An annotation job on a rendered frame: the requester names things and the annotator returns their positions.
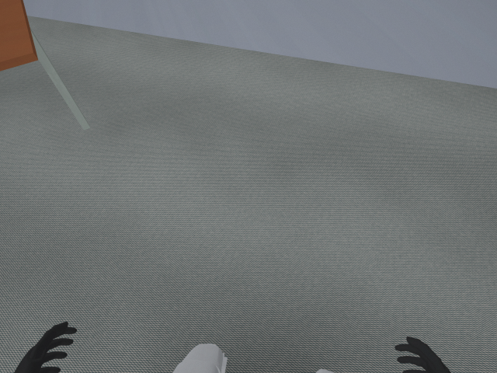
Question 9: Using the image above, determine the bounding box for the table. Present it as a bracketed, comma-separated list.
[0, 0, 90, 130]

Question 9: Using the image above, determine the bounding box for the left robot thigh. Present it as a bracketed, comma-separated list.
[173, 344, 228, 373]

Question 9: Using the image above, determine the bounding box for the robot left hand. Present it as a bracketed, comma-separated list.
[14, 322, 77, 373]

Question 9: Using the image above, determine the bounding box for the robot right hand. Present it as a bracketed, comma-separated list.
[394, 336, 451, 373]

